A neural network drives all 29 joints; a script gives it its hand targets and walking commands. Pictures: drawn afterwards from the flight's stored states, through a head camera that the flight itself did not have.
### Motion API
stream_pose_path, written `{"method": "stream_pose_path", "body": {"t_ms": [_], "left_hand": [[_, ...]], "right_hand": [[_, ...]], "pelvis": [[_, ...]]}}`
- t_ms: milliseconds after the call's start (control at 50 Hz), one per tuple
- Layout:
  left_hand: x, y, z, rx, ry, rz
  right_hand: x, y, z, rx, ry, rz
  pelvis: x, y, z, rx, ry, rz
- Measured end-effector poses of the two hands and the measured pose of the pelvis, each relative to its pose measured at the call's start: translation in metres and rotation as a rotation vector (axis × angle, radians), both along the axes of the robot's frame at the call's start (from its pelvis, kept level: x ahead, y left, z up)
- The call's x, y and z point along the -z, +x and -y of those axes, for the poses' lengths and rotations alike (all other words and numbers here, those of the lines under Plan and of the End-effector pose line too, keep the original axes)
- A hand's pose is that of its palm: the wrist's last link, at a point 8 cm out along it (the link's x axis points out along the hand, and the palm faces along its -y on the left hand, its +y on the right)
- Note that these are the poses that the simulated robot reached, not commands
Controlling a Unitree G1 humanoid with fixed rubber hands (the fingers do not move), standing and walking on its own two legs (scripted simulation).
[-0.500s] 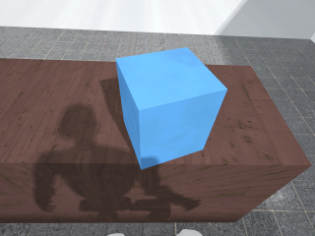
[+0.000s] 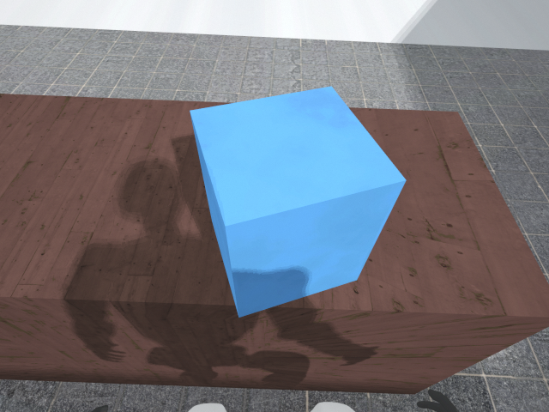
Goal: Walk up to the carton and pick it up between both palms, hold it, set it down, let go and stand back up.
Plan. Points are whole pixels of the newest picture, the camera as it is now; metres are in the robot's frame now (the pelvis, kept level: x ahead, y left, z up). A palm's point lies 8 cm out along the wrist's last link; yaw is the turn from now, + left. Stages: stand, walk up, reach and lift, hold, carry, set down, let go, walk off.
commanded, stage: walk up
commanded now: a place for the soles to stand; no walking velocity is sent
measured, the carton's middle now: (283, 205) +0.39 -0.01 +0.07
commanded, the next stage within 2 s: reach and lift in 1.26 s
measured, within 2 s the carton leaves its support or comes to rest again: neither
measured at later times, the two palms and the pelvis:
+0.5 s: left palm out of the picture +0.11 +0.29 -0.10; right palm out of the picture +0.09 -0.28 -0.10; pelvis +0.02 +0.01 +0.02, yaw -3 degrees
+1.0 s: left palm (75, 411) +0.14 +0.29 -0.09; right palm out of the picture +0.07 -0.27 -0.10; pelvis +0.03 +0.02 +0.03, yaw -5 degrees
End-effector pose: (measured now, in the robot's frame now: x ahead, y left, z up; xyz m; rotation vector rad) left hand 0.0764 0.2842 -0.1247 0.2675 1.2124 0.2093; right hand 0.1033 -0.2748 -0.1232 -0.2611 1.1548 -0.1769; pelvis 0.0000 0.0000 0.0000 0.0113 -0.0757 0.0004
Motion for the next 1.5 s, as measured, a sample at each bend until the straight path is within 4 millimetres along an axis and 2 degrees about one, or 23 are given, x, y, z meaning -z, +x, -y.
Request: {"method": "stream_pose_path", "body": {"t_ms": [100,200,460,680,920,1260,1320,1380,1460,1500], "left_hand": [[-0.007,0.016,0.000,0.016,0.008,0.021],[-0.013,0.019,-0.005,0.026,0.018,0.007],[-0.022,0.027,-0.007,0.051,0.004,-0.036],[-0.029,0.046,0.000,0.097,-0.011,-0.017],[-0.035,0.061,-0.002,0.136,0.004,0.025],[-0.024,0.054,-0.012,0.151,0.035,-0.003],[-0.020,0.061,-0.010,0.094,0.047,-0.076],[-0.016,0.081,0.002,0.079,0.016,-0.099],[-0.019,0.111,0.027,0.118,-0.033,0.005],[-0.025,0.120,0.040,0.129,-0.054,0.070]], "right_hand": [[-0.006,0.016,0.000,-0.002,0.002,0.009],[-0.011,0.021,0.001,0.003,-0.002,0.002],[-0.020,-0.007,0.002,0.062,-0.011,-0.070],[-0.023,-0.027,-0.004,0.110,0.006,-0.094],[-0.022,-0.035,-0.006,0.139,0.016,-0.079],[-0.013,-0.043,0.001,0.177,0.001,-0.078],[-0.009,-0.033,0.000,0.101,0.005,-0.049],[-0.005,-0.009,-0.003,0.046,0.027,0.023],[-0.012,0.028,-0.008,0.004,0.040,0.149],[-0.020,0.041,-0.011,-0.028,0.041,0.202]], "pelvis": [[-0.005,0.005,0.002,0.006,-0.010,-0.006],[-0.010,0.010,-0.001,0.008,0.007,-0.006],[-0.023,0.019,-0.009,0.043,0.000,0.009],[-0.030,0.023,-0.013,0.066,0.001,0.011],[-0.029,0.025,-0.015,0.083,0.003,0.014],[-0.017,0.028,-0.018,0.104,0.005,0.026],[-0.012,0.025,-0.017,0.055,-0.009,-0.034],[-0.003,0.013,-0.015,0.024,-0.026,-0.072],[0.003,0.000,-0.010,0.011,-0.044,-0.079],[0.002,-0.005,-0.008,0.006,-0.048,-0.070]]}}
